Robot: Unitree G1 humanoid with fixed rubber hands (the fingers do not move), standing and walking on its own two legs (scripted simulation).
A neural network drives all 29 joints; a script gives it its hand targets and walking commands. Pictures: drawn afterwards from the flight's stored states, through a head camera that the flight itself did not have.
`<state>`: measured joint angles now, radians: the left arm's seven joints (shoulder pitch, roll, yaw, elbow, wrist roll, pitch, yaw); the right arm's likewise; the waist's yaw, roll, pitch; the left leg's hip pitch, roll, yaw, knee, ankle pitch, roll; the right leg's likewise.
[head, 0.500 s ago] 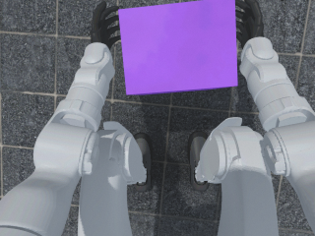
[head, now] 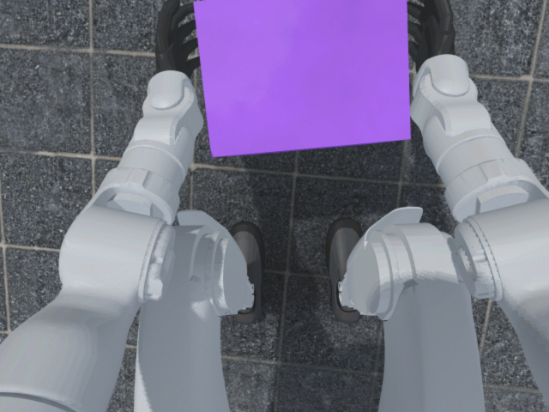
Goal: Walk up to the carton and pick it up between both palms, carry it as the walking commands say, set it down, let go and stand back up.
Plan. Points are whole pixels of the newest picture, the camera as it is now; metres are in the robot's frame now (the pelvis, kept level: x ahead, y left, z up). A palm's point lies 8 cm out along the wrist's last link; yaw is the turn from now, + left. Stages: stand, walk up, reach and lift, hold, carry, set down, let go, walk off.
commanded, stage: reach and lift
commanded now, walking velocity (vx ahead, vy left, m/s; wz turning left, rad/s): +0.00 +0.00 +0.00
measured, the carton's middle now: (302, 92) +0.48 -0.02 -0.25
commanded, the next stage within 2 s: none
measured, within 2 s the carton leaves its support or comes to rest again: leaves its support in 0.40 s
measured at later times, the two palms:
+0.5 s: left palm (163, 70) +0.50 +0.14 -0.14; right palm (440, 48) +0.50 -0.17 -0.14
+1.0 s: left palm (145, 57) +0.50 +0.14 -0.09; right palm (464, 29) +0.50 -0.17 -0.09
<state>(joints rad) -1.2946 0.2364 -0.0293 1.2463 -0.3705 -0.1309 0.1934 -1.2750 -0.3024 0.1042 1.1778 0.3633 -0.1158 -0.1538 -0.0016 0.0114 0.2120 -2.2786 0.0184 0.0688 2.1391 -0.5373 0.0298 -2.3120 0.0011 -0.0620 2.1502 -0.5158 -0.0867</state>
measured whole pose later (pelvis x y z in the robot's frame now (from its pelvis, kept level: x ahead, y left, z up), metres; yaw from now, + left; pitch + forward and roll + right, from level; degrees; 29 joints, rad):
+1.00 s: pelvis -0.03 +0.02 +0.01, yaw -4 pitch +20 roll +2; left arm -1.24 0.15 0.32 0.70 -0.09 0.31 0.19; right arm -1.32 -0.24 -0.24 0.78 0.06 0.29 -0.08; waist 0.01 0.01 0.52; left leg -1.96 -0.08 0.04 2.15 -0.55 -0.01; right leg -2.00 0.07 -0.01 2.14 -0.49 -0.03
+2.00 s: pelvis -0.05 +0.02 +0.13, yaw -5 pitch +16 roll +2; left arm -1.11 0.07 0.39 0.46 0.03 0.44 0.12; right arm -1.19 -0.12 -0.33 0.53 -0.07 0.44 -0.06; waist 0.03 -0.01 0.52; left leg -1.59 -0.08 0.02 1.78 -0.48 -0.01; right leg -1.63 0.09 0.02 1.78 -0.42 -0.02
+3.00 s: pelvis -0.02 +0.01 +0.26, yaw -6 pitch +7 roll +2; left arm -0.85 0.01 0.36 0.42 0.08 0.43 0.09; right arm -0.89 -0.02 -0.32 0.46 -0.08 0.41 -0.06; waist 0.06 -0.02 0.45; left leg -1.03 -0.07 -0.02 1.33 -0.43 -0.02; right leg -1.07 0.10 0.04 1.34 -0.39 -0.04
